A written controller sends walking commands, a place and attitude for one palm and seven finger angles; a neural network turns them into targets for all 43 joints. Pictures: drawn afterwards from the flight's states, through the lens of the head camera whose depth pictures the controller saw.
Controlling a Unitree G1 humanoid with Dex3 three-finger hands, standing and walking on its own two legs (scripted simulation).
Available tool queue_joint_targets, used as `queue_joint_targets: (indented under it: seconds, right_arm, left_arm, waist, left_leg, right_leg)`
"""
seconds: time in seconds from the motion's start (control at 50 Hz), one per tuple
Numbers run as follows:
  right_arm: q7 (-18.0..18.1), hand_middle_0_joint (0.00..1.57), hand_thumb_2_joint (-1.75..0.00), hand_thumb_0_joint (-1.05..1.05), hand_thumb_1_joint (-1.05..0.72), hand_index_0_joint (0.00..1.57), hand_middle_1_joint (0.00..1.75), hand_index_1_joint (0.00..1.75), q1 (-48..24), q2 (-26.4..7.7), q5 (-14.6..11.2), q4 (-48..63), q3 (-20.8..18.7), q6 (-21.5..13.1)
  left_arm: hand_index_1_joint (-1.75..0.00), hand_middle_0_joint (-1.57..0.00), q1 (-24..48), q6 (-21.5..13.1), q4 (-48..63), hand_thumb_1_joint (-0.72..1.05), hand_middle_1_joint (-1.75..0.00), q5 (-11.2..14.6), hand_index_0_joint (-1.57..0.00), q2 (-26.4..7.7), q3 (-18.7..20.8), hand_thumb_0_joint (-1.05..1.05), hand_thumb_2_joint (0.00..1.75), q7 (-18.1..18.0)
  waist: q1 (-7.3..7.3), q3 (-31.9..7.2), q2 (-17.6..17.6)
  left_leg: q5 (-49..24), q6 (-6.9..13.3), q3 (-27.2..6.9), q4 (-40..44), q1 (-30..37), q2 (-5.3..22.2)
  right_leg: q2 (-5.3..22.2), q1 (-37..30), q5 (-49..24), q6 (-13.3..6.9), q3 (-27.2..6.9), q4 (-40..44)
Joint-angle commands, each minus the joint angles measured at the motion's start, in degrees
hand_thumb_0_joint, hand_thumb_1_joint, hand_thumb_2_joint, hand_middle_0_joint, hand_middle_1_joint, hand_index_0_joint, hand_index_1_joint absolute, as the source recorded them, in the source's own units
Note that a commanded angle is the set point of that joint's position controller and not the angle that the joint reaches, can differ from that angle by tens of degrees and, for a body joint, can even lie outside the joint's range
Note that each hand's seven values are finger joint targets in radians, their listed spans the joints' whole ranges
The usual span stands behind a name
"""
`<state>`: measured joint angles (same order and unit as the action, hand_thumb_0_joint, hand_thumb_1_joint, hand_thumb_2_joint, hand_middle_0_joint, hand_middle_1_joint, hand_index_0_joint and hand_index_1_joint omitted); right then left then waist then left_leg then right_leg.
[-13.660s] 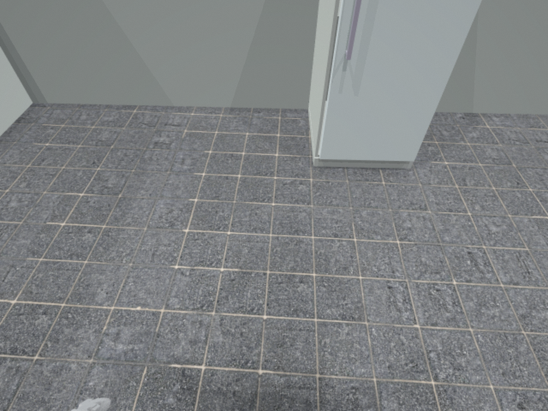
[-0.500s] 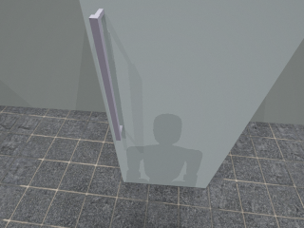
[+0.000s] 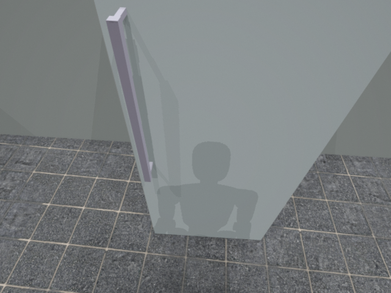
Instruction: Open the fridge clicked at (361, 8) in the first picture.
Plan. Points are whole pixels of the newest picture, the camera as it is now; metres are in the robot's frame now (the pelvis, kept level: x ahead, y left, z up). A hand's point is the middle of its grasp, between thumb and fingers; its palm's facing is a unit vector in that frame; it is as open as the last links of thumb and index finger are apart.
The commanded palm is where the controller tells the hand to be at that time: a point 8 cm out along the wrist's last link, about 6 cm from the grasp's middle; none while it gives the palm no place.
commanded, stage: raise the hand to about handle height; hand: left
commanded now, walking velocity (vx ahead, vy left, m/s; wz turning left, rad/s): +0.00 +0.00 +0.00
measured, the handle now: (138, 118) +0.45 +0.16 +0.11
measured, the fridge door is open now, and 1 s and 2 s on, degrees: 0 0 0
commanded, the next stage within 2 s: none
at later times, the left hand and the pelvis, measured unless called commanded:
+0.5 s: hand (98, 286) +0.14 +0.19 -0.04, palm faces +0.12 -0.99 -0.09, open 9.4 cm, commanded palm +0.13 +0.24 -0.02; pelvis -0.02 -0.03 -0.10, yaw +4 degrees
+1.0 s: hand (82, 243) +0.20 +0.23 +0.01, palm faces +0.05 -0.99 -0.09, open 12.4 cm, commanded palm +0.17 +0.29 +0.03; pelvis -0.01 -0.01 -0.06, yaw +3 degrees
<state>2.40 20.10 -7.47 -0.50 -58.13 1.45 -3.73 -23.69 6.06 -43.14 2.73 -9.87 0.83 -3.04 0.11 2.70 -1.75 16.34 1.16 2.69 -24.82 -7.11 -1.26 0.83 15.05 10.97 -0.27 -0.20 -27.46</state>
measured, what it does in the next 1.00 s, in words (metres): lowers itself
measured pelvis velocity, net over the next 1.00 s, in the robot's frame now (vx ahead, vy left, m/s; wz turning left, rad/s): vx -0.01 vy -0.01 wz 0.05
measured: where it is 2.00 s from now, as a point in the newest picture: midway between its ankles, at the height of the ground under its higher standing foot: outside the picture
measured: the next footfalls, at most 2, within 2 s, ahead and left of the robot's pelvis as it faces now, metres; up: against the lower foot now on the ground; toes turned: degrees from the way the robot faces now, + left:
none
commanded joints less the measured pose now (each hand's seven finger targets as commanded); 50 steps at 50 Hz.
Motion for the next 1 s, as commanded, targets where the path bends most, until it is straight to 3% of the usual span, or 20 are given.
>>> queue_joint_targets:
  seconds: [0.0, 0.02, 0.04, 0.06, 0.1, 0.12, 0.14, 0.2, 0.22, 0.24, 0.26, 0.28, 0.32, 0.36, 0.44, 0.5, 0.52, 0.62, 0.8, 0.98]
  right_arm:
    - [3.23, 0.2, -0.9, 0.0, -0.9, 0.2, 0.3, 0.3, -8.53, -13.04, -2.19, 19.06, -1.26, -16.08]
    - [3.41, 0.2, -0.9, 0.0, -0.9, 0.2, 0.3, 0.3, -9.41, -12.89, -1.93, 20.37, -2.05, -17.69]
    - [2.57, 0.2, -0.9, 0.0, -0.9, 0.2, 0.3, 0.3, -6.14, -14.33, -0.68, 20.99, -3.56, -19.15]
    - [1.7, 0.2, -0.9, 0.0, -0.9, 0.2, 0.3, 0.3, -7.06, -13.88, 0.29, 23.18, -4.65, -20.26]
    - [-0.36, 0.2, -0.9, 0.0, -0.9, 0.2, 0.3, 0.3, -8.45, -13.2, 0.79, 26.11, -5.93, -21.06]
    - [-1.8, 0.2, -0.9, 0.0, -0.9, 0.2, 0.3, 0.3, -8.33, -13.13, 0.4, 27.4, -6.63, -20.38]
    - [-3.07, 0.2, -0.9, 0.0, -0.9, 0.2, 0.3, 0.3, -9.06, -13.1, 0.4, 28.51, -6.6, -19.84]
    - [-4.92, 0.2, -0.9, 0.0, -0.9, 0.2, 0.3, 0.3, -12.36, -14.05, 0.64, 33.02, -7.79, -18.81]
    - [-5.04, 0.2, -0.9, 0.0, -0.9, 0.2, 0.3, 0.3, -12.71, -14.1, 0.3, 34.57, -8.26, -17.57]
    - [-4.86, 0.2, -0.9, 0.0, -0.9, 0.2, 0.3, 0.3, -13.61, -14.48, 0.2, 37.51, -7.96, -16.48]
    - [-4.38, 0.2, -0.9, 0.0, -0.9, 0.2, 0.3, 0.3, -14.27, -13.55, -0.41, 38.66, -7.51, -15.49]
    - [-3.62, 0.2, -0.9, 0.0, -0.9, 0.2, 0.3, 0.3, -13.47, -13.65, -0.75, 39.84, -7.31, -14.6]
    - [-2.21, 0.2, -0.9, 0.0, -0.9, 0.2, 0.3, 0.3, -11.78, -13.85, -0.06, 40.49, -6.99, -14.08]
    - [-1.3, 0.2, -0.9, 0.0, -0.9, 0.2, 0.3, 0.3, -9.33, -13.43, -0.27, 39.18, -6.83, -13.58]
    - [0.42, 0.2, -0.9, 0.0, -0.9, 0.2, 0.3, 0.3, -8.69, -14.25, -0.42, 35.11, -5.53, -14.16]
    - [1.59, 0.2, -0.9, 0.0, -0.9, 0.2, 0.3, 0.3, -9.73, -14.73, -1.55, 34.53, -4.6, -14.35]
    - [1.99, 0.2, -0.9, 0.0, -0.9, 0.2, 0.3, 0.3, -10.91, -14.51, -1.77, 34.74, -4.35, -14.43]
    - [2.96, 0.2, -0.9, 0.0, -0.9, 0.2, 0.3, 0.3, -12.46, -13.49, -2.09, 35.86, -3.62, -13.85]
    - [3.05, 0.2, -0.9, 0.0, -0.9, 0.2, 0.3, 0.3, -9.85, -14.85, -2.08, 35.03, -3.84, -16.03]
    - [3.35, 0.2, -0.9, 0.0, -0.9, 0.2, 0.3, 0.3, -8.3, -15.73, -2.12, 34.45, -3.98, -16.03]
  left_arm:
    - [-0.36, -0.21, 10.38, -6.15, 46.54, 0.81, -0.36, 6.27, -0.21, 2.44, -4.76, 0.0, 0.86, -3.22]
    - [-0.37, -0.21, 8.44, -7.48, 44.05, 0.78, -0.37, 5.55, -0.21, 2.76, -3.61, 0.0, 0.85, -2.98]
    - [-0.39, -0.21, 8.45, -10.61, 46.69, 0.76, -0.39, 5.38, -0.21, -2.66, 1.17, 0.0, 0.84, -2.71]
    - [-0.4, -0.21, 3.99, -13.33, 47.28, 0.74, -0.4, 4.96, -0.21, -1.72, 1.11, 0.0, 0.83, -0.97]
    - [-0.43, -0.22, -10.0, -19.11, 39.41, 0.69, -0.43, 7.35, -0.22, 1.23, 2.97, 0.0, 0.81, 4.31]
    - [-0.45, -0.22, -18.27, -22.6, 35.06, 0.67, -0.45, 8.97, -0.22, 0.51, 6.31, 0.0, 0.8, 7.82]
    - [-0.47, -0.22, -18.71, -27.39, 36.15, 0.64, -0.47, 10.98, -0.22, 1.0, 6.41, 0.0, 0.79, 11.82]
    - [-0.51, -0.22, -16.18, -38.36, 39.38, 0.57, -0.51, 11.69, -0.22, -7.41, 13.72, 0.0, 0.76, 21.87]
    - [-0.53, -0.22, -17.31, -37.14, 40.67, 0.55, -0.53, 11.59, -0.22, -11.35, 18.08, 0.0, 0.75, 22.38]
    - [-0.54, -0.23, -15.35, -35.04, 46.5, 0.53, -0.54, 12.24, -0.23, -10.05, 15.77, 0.0, 0.74, 23.06]
    - [-0.55, -0.23, -13.7, -32.67, 48.25, 0.5, -0.55, 13.14, -0.23, -8.99, 14.85, 0.0, 0.73, 23.11]
    - [-0.57, -0.23, -11.18, -31.14, 52.16, 0.48, -0.57, 14.44, -0.23, -9.65, 15.84, 0.0, 0.72, 22.24]
    - [-0.6, -0.23, -1.54, -31.46, 66.37, 0.43, -0.6, 14.89, -0.23, -12.58, 16.65, 0.0, 0.7, 19.49]
    - [-0.63, -0.24, -2.19, -32.89, 71.38, 0.39, -0.63, 14.76, -0.24, -12.06, 15.64, 0.0, 0.68, 18.44]
    - [-0.69, -0.24, 5.06, -34.24, 69.07, 0.29, -0.69, 14.84, -0.24, -12.38, 12.68, 0.0, 0.64, 21.41]
    - [-0.74, -0.25, 4.43, -29.52, 62.63, 0.22, -0.74, 15.74, -0.25, -14.31, 14.77, 0.0, 0.61, 24.56]
    - [-0.75, -0.25, 3.21, -27.36, 61.31, 0.2, -0.75, 16.17, -0.25, -15.75, 16.76, 0.0, 0.6, 25.02]
    - [-0.82, -0.26, 0.66, -19.73, 58.04, 0.08, -0.82, 18.93, -0.26, -18.59, 23.96, 0.0, 0.55, 24.35]
    - [-0.96, -0.27, 4.47, -23.61, 57.65, -0.13, -0.96, 18.63, -0.27, -18.24, 22.73, 0.0, 0.46, 22.0]
    - [-1.1, -0.29, 6.63, -22.9, 60.63, -0.34, -1.1, 17.91, -0.29, -20.18, 23.53, 0.0, 0.37, 21.09]
  waist:
    - [3.96, 0.21, 5.12]
    - [4.94, 4.24, -0.68]
    - [4.83, -2.76, -5.18]
    - [2.54, -6.77, -5.67]
    - [-0.98, -6.82, -11.33]
    - [-3.55, -7.49, -9.47]
    - [-3.38, -8.67, -8.93]
    - [-4.08, -14.97, -2.71]
    - [-5.54, -16.7, -0.02]
    - [-5.47, -18.77, 2.37]
    - [-4.45, -17.24, 0.02]
    - [-3.64, -16.85, 2.01]
    - [-1.53, -20.6, 7.03]
    - [-0.45, -24.16, 8.26]
    - [3.62, -20.38, 4.9]
    - [2.98, -18.73, 2.43]
    - [1.6, -20.03, 4.54]
    - [-1.19, -22.82, -1.34]
    - [-0.13, -17.13, 0.93]
    - [-0.58, -18.69, 8.01]
  left_leg:
    - [-0.86, -0.63, -3.85, 2.93, -11.34, 2.33]
    - [2.62, -0.13, -4.69, 0.92, -14.7, 2.48]
    - [4.3, 0.07, -5.59, -2.9, -16.31, 1.51]
    - [3.07, 0.17, -4.95, -6.12, -18.25, 0.98]
    - [2.18, -0.82, -4.5, -12.94, -26.44, 1.02]
    - [-0.17, -1.63, -3.25, -15.69, -28.97, 0.51]
    - [-0.7, -2.08, -2.66, -19.86, -32.21, -0.06]
    - [-0.41, -1.99, -1.38, -30.61, -41.56, -1.1]
    - [-0.24, -1.71, -0.82, -31.33, -42.59, -1.35]
    - [-0.5, -1.23, -0.3, -31.37, -42.09, -1.61]
    - [4.03, -0.91, -0.34, -31.14, -42.15, -1.51]
    - [5.55, -0.74, -0.71, -32.1, -43.16, -1.42]
    - [1.15, -0.08, -2.57, -34.04, -40.59, -0.28]
    - [-3.46, -0.03, -3.29, -35.78, -37.23, 0.15]
    - [-1.73, 0.15, -5.17, -38.21, -38.94, 1.28]
    - [5.63, 0.04, -5.2, -36.64, -42.11, 1.25]
    - [5.55, 0.06, -4.65, -36.51, -42.16, 0.86]
    - [4.35, -0.39, -4.63, -33.73, -41.51, 0.39]
    - [5.91, -0.69, -5.07, -28.32, -37.24, 0.51]
    - [-4.58, -1.39, -5.94, -22.27, -26.99, 1.1]
  right_leg:
    - [-0.69, 4.83, 4.44, -1.13, 4.86, -1.82]
    - [-0.34, 7.42, 6.58, -0.97, 4.97, -1.61]
    - [-0.28, 8.77, 9.57, -0.57, 5.17, -3.46]
    - [-0.16, 9.51, 10.41, -0.53, 4.89, -6.09]
    - [0.28, 13.27, 12.39, -0.68, 4.91, -11.62]
    - [0.41, 12.72, 9.1, -1.48, 4.12, -14.49]
    - [0.81, 14.61, 5.85, -1.61, 3.67, -18.73]
    - [1.59, 18.0, 0.59, -2.05, -1.02, -28.49]
    - [1.46, 17.33, 1.88, -2.31, -2.15, -29.01]
    - [1.28, 17.01, 2.65, -2.28, -2.02, -29.34]
    - [0.79, 19.25, 9.83, -1.69, -2.0, -27.38]
    - [0.87, 20.38, 13.52, -1.34, -3.0, -26.74]
    - [-0.54, 23.18, 7.88, -1.17, -0.87, -29.77]
    - [-0.78, 21.6, 1.07, -0.93, -1.02, -30.2]
    - [-1.48, 25.61, 2.53, -0.48, -0.3, -29.76]
    - [-0.64, 24.16, 13.59, -0.06, -1.76, -25.55]
    - [-0.14, 22.06, 14.9, -0.2, -2.95, -24.48]
    - [1.53, 14.67, 16.84, 0.88, -4.7, -20.33]
    - [0.74, 17.5, 19.59, 0.25, -1.82, -18.71]
    - [-1.24, 13.17, 3.14, -0.5, 3.81, -20.39]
